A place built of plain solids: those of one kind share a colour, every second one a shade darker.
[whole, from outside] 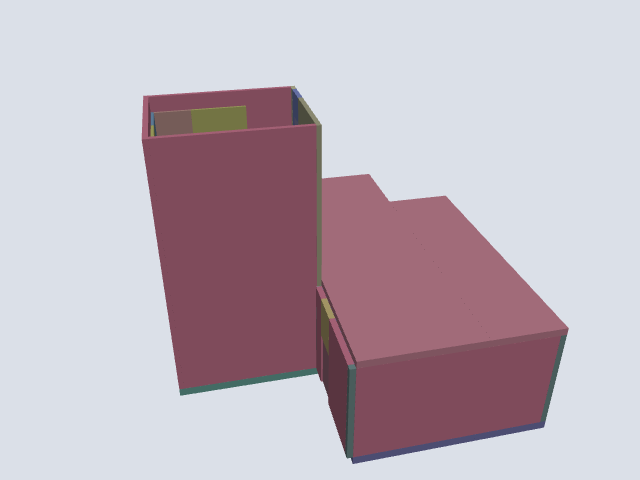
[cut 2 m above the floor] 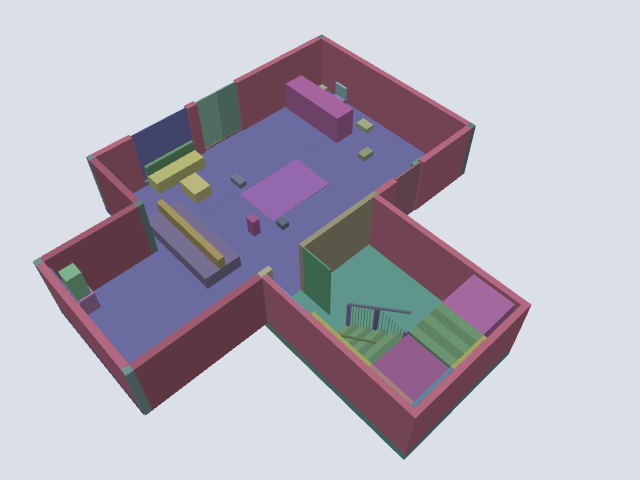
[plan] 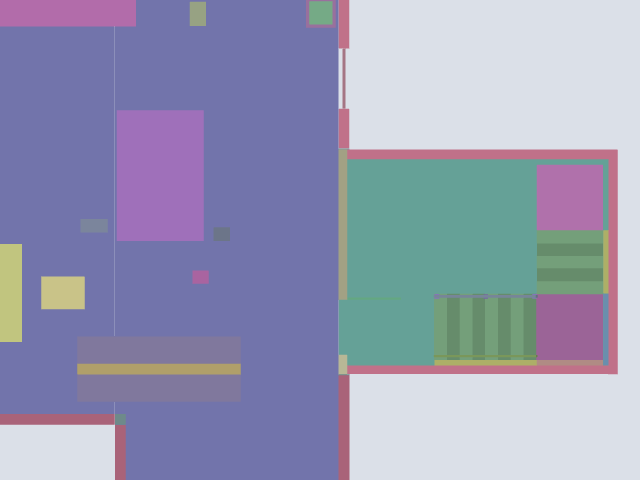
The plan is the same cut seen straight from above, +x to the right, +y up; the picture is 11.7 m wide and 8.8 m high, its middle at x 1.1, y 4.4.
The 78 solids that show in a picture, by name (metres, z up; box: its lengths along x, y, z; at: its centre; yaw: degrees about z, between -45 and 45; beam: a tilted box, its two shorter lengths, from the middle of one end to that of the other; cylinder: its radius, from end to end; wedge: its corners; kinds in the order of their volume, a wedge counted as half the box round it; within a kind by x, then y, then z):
{
 "wall_1": {"box": [0.2, 1.22, 3.6], "at": [-5.06, 1.82, 1.8]},
 "wall_2": {"box": [0.2, 0.35, 3.6], "at": [-5.06, 4.61, 1.8]},
 "wall_3": {"box": [0.2, 3.73, 3.6], "at": [-5.06, 8.25, 1.8]},
 "wall_4": {"box": [2.3, 0.2, 3.6], "at": [-3.81, 1.11, 1.8]},
 "wall_5": {"box": [0.2, 2.7, 3.6], "at": [-2.56, -0.34, 1.8]},
 "wall_6": {"box": [6.4, 0.2, 3.6], "at": [-1.76, 10.21, 1.8]},
 "wall_7": {"box": [3.9, 0.2, 3.6], "at": [-0.51, -1.79, 1.8]},
 "wall_8": {"box": [0.2, 3.61, 3.6], "at": [1.54, 0.12, 1.8]},
 "wall_9": {"box": [0.2, 0.73, 3.6], "at": [1.54, 6.45, 1.8]},
 "wall_10": {"box": [0.2, 2.2, 3.6], "at": [1.54, 9.01, 1.8]},
 "wall_11": {"box": [4.79, 0.16, 9.26], "at": [4.0, 2.02, 4.63]},
 "wall_12": {"box": [4.79, 0.18, 9.26], "at": [4.0, 5.97, 4.63]},
 "wall_13": {"box": [0.17, 4.12, 9.26], "at": [6.48, 4.0, 4.63]},
 "lobby_floor_slab_1": {"box": [2.5, 9.3, 0.3], "at": [-3.91, 5.66, -0.15]},
 "lobby_floor_slab_2": {"box": [4.1, 12.2, 0.3], "at": [-0.61, 4.21, -0.15]},
 "lobby_ceiling_slab_1": {"box": [2.5, 9.3, 0.25], "at": [-3.91, 5.66, 3.72]},
 "lobby_ceiling_slab_2": {"box": [4.1, 12.2, 0.25], "at": [-0.61, 4.21, 3.72]},
 "landing_slab_1": {"box": [1.23, 1.22, 1.9], "at": [5.68, 2.81, 0.95]},
 "landing_slab_2": {"box": [1.22, 1.21, 3.17], "at": [5.68, 5.18, 1.58]},
 "floor_slab_1": {"box": [5.12, 4.12, 0.3], "at": [4.0, 4.0, -0.15]},
 "tread_slab_1": {"box": [0.25, 1.22, 0.21], "at": [3.31, 2.81, 0.11]},
 "tread_slab_2": {"box": [0.25, 1.22, 0.42], "at": [3.55, 2.81, 0.21]},
 "tread_slab_3": {"box": [0.24, 1.22, 0.63], "at": [3.78, 2.81, 0.32]},
 "tread_slab_4": {"box": [0.24, 1.22, 0.84], "at": [4.02, 2.81, 0.42]},
 "tread_slab_5": {"box": [0.25, 1.22, 1.05], "at": [4.25, 2.81, 0.53]},
 "tread_slab_6": {"box": [0.24, 1.22, 1.27], "at": [4.48, 2.81, 0.63]},
 "tread_slab_7": {"box": [0.25, 1.22, 1.48], "at": [4.72, 2.81, 0.74]},
 "tread_slab_8": {"box": [0.25, 1.22, 1.69], "at": [4.95, 2.81, 0.85]},
 "tread_slab_9": {"box": [1.22, 0.25, 2.11], "at": [5.68, 3.53, 1.06]},
 "tread_slab_10": {"box": [1.22, 0.24, 2.32], "at": [5.68, 3.76, 1.16]},
 "tread_slab_11": {"box": [1.22, 0.24, 2.53], "at": [5.68, 3.99, 1.27]},
 "tread_slab_12": {"box": [1.22, 0.24, 2.74], "at": [5.68, 4.23, 1.37]},
 "tread_slab_13": {"box": [1.22, 0.24, 2.96], "at": [5.68, 4.46, 1.48]},
 "wall_cheek_1": {"box": [0.16, 0.36, 9.26], "at": [1.52, 2.12, 4.63]},
 "wall_cheek_2": {"box": [0.16, 2.76, 9.26], "at": [1.52, 4.68, 4.63]},
 "wall_wall_1": {"box": [1.87, 0.1, 8.73], "at": [4.14, 2.15, 4.37]},
 "wall_wall_2": {"box": [0.1, 1.16, 8.73], "at": [6.34, 4.0, 4.37]},
 "lobby_desk_body_1": {"box": [2.6, 0.75, 1.05], "at": [-3.57, 8.69, 0.52]},
 "lobby_island_seat_1": {"box": [3.0, 1.2, 0.45], "at": [-1.85, 2.03, 0.22]},
 "wall_head_1": {"box": [0.16, 1.01, 7.19], "at": [1.52, 2.8, 5.66]},
 "wall_land_far_wall_1": {"box": [0.1, 1.32, 8.73], "at": [6.34, 2.76, 4.37]},
 "wall_land_wall_1": {"box": [1.22, 0.1, 8.73], "at": [5.68, 2.15, 4.37]},
 "wallpost_1": {"box": [0.2, 0.2, 3.6], "at": [-5.06, 1.11, 1.8]},
 "wallpost_2": {"box": [0.2, 0.2, 3.6], "at": [-5.06, 10.21, 1.8]},
 "wallpost_3": {"box": [0.2, 0.2, 3.6], "at": [-2.56, -1.79, 1.8]},
 "wallpost_4": {"box": [0.2, 0.2, 3.6], "at": [-2.56, 1.11, 1.8]},
 "wallpost_5": {"box": [0.2, 0.2, 3.6], "at": [1.54, -1.79, 1.8]},
 "wallpost_6": {"box": [0.2, 0.2, 3.6], "at": [1.54, 10.21, 1.8]},
 "lobby_seats_seat_1": {"box": [0.6, 1.8, 0.45], "at": [-4.66, 3.43, 0.22]},
 "lobby_planter_box_1": {"box": [0.55, 0.55, 0.65], "at": [-2.13, -1.31, 0.32]},
 "lobby_planter_box_2": {"box": [0.55, 0.55, 0.5], "at": [1.11, 8.56, 0.25]},
 "wall_head_lobby_lift_1": {"box": [0.2, 1.1, 1.5], "at": [1.54, 7.36, 2.85]},
 "lobby_planter_plant_1": {"box": [0.43, 0.43, 0.9], "at": [-2.13, -1.31, 1.1]},
 "lobby_planter_plant_2": {"box": [0.43, 0.43, 0.7], "at": [1.11, 8.56, 0.85]},
 "lobby_island_spine_1": {"box": [3.0, 0.2, 0.4], "at": [-1.85, 2.03, 0.65]},
 "lobby_runner_top_1": {"box": [1.6, 2.4, 0.06], "at": [-1.83, 5.58, -0.02]},
 "lobby_table_top_1": {"box": [0.8, 0.6, 0.42], "at": [-3.61, 3.43, 0.21]},
 "lobby_entrance_leaf_1": {"box": [0.05, 0.8, 2.32], "at": [-5.06, 5.18, 1.24]},
 "lobby_entrance_leaf_2": {"box": [0.05, 0.8, 2.32], "at": [-5.06, 5.98, 1.24]},
 "lobby_lift_leaf_1": {"box": [0.06, 1.1, 2.1], "at": [1.54, 7.36, 1.05]},
 "lobby_glazing_pane_1": {"box": [0.03, 2.0, 2.25], "at": [-5.06, 3.43, 1.27]},
 "lobby_desk_chair_seat_1": {"box": [0.5, 0.5, 0.48], "at": [-3.57, 9.56, 0.24]},
 "door_front_leaf_open_1": {"box": [0.99, 0.045, 2.05], "at": [2.09, 3.33, 1.03]},
 "door_leaf_1": {"box": [0.95, 0.045, 2.05], "at": [2.5, 2.08, 1.02]},
 "lobby_seats_back_1": {"box": [0.12, 1.8, 0.35], "at": [-4.9, 3.43, 0.62]},
 "lobby_board_panel_1": {"box": [1.5, 0.04, 1.2], "at": [-1.45, -1.67, 1.5]},
 "lobby_parcel_box_1": {"box": [0.5, 0.35, 0.2], "at": [-2.17, 9.57, 0.1]},
 "lobby_parcel_box_2": {"box": [0.3, 0.45, 0.2], "at": [-1.14, 8.54, 0.1]},
 "lobby_wet_floor_sign_body_1": {"box": [0.3, 0.25, 0.62], "at": [-1.09, 3.72, 0.31]},
 "lobby_left_box_1": {"box": [0.5, 0.25, 0.2], "at": [-3.04, 4.66, 0.1]},
 "lobby_left_box_2": {"box": [0.3, 0.25, 0.2], "at": [-0.7, 4.51, 0.1]},
 "lobby_desk_chair_back_1": {"box": [0.5, 0.08, 0.47], "at": [-3.57, 9.77, 0.71]},
 "posts_1": {"box": [0.09, 0.09, 0.95], "at": [3.24, 3.37, 0.69]},
 "posts_2": {"box": [0.09, 0.09, 0.91], "at": [4.14, 3.37, 1.51]},
 "lobby_entrance_leaf_rail_1": {"box": [0.09, 0.8, 0.08], "at": [-5.06, 5.18, 0.04]},
 "lobby_entrance_leaf_rail_2": {"box": [0.09, 0.8, 0.08], "at": [-5.06, 5.98, 0.04]},
 "rail_top_1": {"beam": [0.06, 0.06], "from": [3.2, 3.37, 1.12], "to": [5.07, 3.37, 2.81]},
 "handrail_rail_1": {"beam": [0.045, 0.045], "from": [3.2, 2.27, 1.12], "to": [5.07, 2.27, 2.81]}
}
